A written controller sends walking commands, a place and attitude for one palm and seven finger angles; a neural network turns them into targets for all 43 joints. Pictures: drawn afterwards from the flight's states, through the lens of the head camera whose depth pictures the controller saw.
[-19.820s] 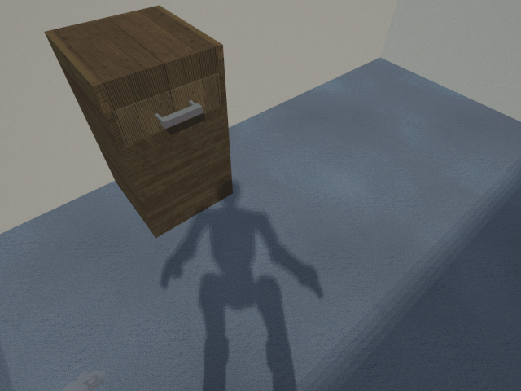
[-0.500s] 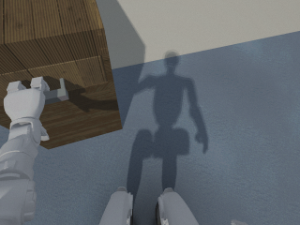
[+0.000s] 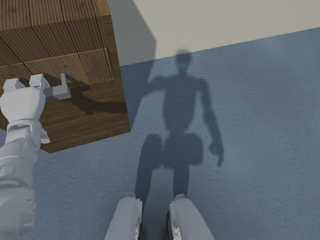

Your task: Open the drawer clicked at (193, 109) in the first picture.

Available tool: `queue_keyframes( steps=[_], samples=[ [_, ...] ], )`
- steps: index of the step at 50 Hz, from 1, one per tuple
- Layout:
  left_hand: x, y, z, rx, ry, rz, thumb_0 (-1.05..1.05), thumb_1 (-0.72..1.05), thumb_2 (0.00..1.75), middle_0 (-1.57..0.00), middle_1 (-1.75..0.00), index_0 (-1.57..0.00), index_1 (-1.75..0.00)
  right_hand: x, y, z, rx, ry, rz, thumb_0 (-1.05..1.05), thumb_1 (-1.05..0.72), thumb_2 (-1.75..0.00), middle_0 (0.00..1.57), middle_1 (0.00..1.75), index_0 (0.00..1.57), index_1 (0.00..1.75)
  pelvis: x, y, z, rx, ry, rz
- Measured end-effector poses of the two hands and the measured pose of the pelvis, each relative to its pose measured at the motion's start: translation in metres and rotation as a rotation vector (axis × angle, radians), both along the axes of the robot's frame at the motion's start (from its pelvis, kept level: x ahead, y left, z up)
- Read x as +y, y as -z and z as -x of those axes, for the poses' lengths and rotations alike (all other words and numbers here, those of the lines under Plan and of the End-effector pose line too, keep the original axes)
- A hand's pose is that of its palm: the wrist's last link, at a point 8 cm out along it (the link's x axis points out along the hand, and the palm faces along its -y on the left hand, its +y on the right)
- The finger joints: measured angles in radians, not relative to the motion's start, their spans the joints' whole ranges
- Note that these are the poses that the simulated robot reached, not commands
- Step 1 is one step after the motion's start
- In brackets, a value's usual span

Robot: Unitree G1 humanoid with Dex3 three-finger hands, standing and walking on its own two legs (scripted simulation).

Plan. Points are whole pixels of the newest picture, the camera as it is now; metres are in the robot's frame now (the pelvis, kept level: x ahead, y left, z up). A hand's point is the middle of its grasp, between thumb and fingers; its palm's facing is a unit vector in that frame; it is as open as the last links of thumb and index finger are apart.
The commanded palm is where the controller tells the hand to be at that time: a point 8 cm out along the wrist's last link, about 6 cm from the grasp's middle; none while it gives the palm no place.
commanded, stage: lower the fingers behind the handle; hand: left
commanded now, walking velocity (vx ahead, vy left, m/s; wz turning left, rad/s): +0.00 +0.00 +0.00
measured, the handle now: (38, 89) +0.48 +0.33 -0.03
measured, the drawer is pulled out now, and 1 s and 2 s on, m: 0.00 0.00 0.04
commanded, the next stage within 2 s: close the thumb around the handle in 0.34 s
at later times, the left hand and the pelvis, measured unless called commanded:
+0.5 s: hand (35, 112) +0.42 +0.33 -0.06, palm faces -0.04 -0.03 -1.00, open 13.9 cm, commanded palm +0.42 +0.30 +0.00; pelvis +0.00 +0.00 +0.00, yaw +0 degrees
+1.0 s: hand (35, 111) +0.43 +0.33 -0.05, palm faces -0.06 -0.04 -1.00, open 6.5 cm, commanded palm +0.42 +0.30 +0.00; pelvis +0.00 +0.00 +0.00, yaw +0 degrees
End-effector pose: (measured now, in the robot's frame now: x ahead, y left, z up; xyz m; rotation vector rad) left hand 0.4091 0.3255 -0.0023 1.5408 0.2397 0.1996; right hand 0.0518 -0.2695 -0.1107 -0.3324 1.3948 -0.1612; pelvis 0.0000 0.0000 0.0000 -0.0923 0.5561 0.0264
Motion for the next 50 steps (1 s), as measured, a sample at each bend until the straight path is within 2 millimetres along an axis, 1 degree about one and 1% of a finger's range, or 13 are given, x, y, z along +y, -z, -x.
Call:
queue_keyframes(
  steps=[5,12,17,24,28,32,36,43,50],
  samples=[
    [-0.001,0.000,0.000,0.004,-0.034,-0.005,0.00,-0.49,0.30,-0.32,-1.20,-0.32,-1.20,0.003,0.005,-0.005,-0.012,-0.001,-0.020,0.00,-0.91,-0.90,0.21,0.30,0.21,0.30,-0.001,0.001,0.002,-0.003,-0.001,-0.002],
    [-0.002,-0.004,0.000,0.061,-0.051,0.006,0.00,-0.49,0.30,-0.30,-1.20,-0.32,-1.20,0.007,-0.002,-0.010,-0.047,0.000,-0.032,0.00,-0.91,-0.90,0.21,0.30,0.21,0.30,-0.003,-0.006,0.001,-0.015,0.001,-0.006],
    [-0.001,-0.005,0.001,0.068,-0.027,0.014,0.00,-0.49,0.30,-0.30,-1.20,-0.31,-1.20,0.004,-0.005,-0.010,-0.051,-0.004,-0.019,0.00,-0.91,-0.90,0.21,0.30,0.21,0.30,-0.003,-0.006,0.000,-0.015,0.003,-0.006],
    [0.000,-0.002,0.003,0.027,-0.008,0.009,0.00,-0.49,0.30,-0.31,-1.20,-0.31,-1.20,-0.001,-0.001,-0.009,-0.029,-0.006,-0.004,0.00,-0.91,-0.90,0.21,0.30,0.21,0.30,-0.003,-0.002,-0.001,-0.007,0.001,-0.002],
    [0.000,-0.001,0.002,0.014,-0.018,0.004,0.00,-0.44,0.32,-0.30,-1.20,-0.32,-1.20,-0.001,0.001,-0.009,-0.020,-0.007,-0.009,0.00,-0.91,-0.90,0.21,0.30,0.21,0.30,-0.002,-0.001,-0.001,-0.006,-0.001,-0.003],
    [-0.001,-0.002,0.001,0.019,-0.032,0.006,0.00,-0.32,0.37,-0.31,-1.22,-0.33,-1.22,0.001,0.001,-0.010,-0.023,-0.006,-0.017,0.00,-0.91,-0.90,0.21,0.30,0.21,0.30,-0.002,-0.002,-0.001,-0.007,0.000,-0.004],
    [-0.001,-0.003,0.000,0.038,-0.039,0.006,0.00,-0.15,0.44,-0.32,-1.24,-0.34,-1.24,0.003,-0.001,-0.011,-0.031,-0.004,-0.022,0.00,-0.91,-0.90,0.21,0.30,0.21,0.30,-0.002,-0.005,-0.001,-0.011,0.000,-0.005],
    [0.000,-0.004,0.000,0.052,-0.030,0.011,0.00,0.21,0.60,-0.35,-1.27,-0.36,-1.27,0.004,-0.004,-0.010,-0.036,-0.002,-0.019,0.00,-0.91,-0.90,0.21,0.30,0.21,0.30,-0.002,-0.006,-0.002,-0.013,0.001,-0.004],
    [0.001,-0.004,0.001,0.034,-0.013,0.014,0.00,0.58,0.76,-0.38,-1.31,-0.39,-1.31,0.003,-0.002,-0.008,-0.026,-0.001,-0.013,0.00,-0.91,-0.90,0.21,0.30,0.21,0.30,-0.001,-0.004,-0.002,-0.011,0.003,-0.002]
  ],
)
